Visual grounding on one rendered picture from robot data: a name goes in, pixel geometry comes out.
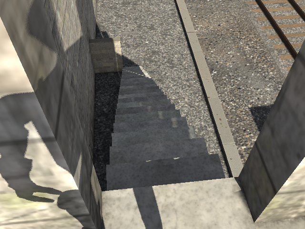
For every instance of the stairs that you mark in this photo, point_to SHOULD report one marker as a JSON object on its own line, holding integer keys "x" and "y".
{"x": 152, "y": 143}

